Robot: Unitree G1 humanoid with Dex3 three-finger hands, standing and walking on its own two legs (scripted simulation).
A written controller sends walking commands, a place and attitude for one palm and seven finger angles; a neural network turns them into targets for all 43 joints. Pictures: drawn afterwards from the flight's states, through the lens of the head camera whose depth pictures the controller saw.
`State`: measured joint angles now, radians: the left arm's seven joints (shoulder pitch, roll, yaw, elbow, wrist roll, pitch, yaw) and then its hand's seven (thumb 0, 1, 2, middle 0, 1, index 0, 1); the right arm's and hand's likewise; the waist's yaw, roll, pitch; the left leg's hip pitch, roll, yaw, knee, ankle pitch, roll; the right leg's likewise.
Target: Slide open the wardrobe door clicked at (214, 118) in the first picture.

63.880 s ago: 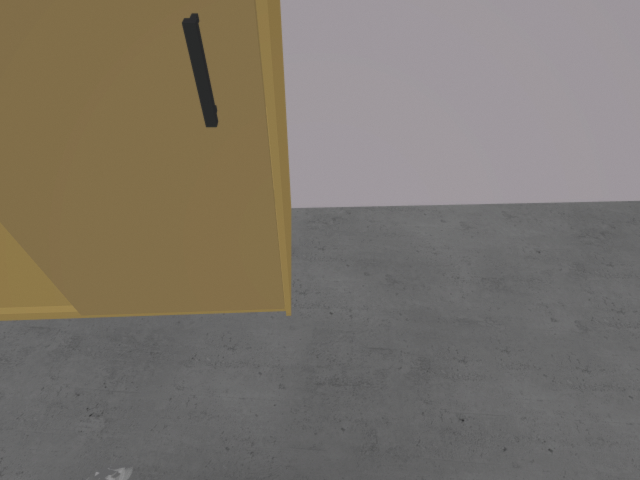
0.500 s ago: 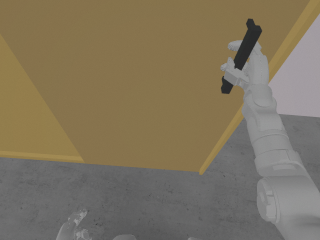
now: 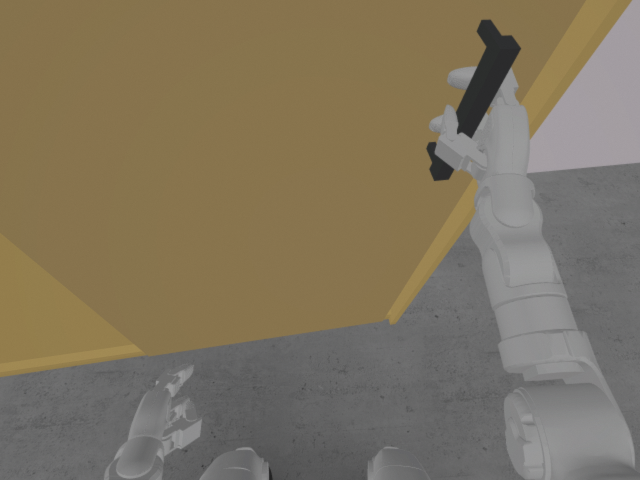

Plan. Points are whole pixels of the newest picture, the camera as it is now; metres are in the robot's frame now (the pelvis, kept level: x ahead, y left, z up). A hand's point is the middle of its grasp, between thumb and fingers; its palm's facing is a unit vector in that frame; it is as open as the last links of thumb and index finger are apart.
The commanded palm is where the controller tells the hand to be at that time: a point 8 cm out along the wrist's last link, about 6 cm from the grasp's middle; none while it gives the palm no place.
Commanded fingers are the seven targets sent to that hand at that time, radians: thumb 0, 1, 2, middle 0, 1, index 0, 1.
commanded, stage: step sideways, sliding the door along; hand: right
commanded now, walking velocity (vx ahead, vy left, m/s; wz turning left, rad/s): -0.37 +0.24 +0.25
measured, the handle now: (460, 109) +0.50 -0.15 +0.16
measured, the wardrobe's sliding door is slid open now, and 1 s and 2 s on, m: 0.03 0.26 0.46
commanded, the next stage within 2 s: none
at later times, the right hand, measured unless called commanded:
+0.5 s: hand (364, 145) +0.43 -0.04 +0.16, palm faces +0.09 +0.99 -0.07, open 6.1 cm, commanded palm +0.40 -0.02 +0.17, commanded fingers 0.00 -0.90 -0.90 0.45 1.40 0.45 1.40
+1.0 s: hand (242, 160) +0.41 +0.09 +0.16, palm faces -0.09 +0.99 -0.09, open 6.0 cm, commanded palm +0.39 +0.07 +0.16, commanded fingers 0.00 -0.90 -0.90 0.45 1.40 0.45 1.40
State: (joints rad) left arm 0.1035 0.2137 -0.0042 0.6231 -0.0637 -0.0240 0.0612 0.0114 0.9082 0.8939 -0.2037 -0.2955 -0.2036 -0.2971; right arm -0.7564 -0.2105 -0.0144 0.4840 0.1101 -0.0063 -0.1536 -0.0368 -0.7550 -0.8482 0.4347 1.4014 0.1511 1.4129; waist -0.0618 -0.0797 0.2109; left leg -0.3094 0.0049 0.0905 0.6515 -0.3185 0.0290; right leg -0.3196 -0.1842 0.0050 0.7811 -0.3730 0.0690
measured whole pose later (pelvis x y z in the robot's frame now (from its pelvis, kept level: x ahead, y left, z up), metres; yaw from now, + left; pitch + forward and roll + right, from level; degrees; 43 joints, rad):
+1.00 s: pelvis +0.05 +0.15 +0.01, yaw +6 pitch -1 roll -2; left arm 0.00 0.20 0.02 0.55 -0.01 0.01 0.01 0.01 0.91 0.89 -0.20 -0.30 -0.20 -0.30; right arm -0.31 -0.15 0.12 -0.04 0.04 -0.08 -0.15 0.00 -0.76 -0.79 0.41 1.40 0.23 1.40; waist -0.07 0.03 0.20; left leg -0.39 -0.06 -0.03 0.73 -0.37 0.00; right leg -0.22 -0.11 -0.15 0.54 -0.28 0.06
